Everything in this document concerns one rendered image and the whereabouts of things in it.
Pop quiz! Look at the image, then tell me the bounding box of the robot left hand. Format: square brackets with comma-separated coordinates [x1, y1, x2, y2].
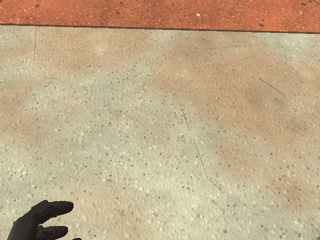
[7, 200, 82, 240]

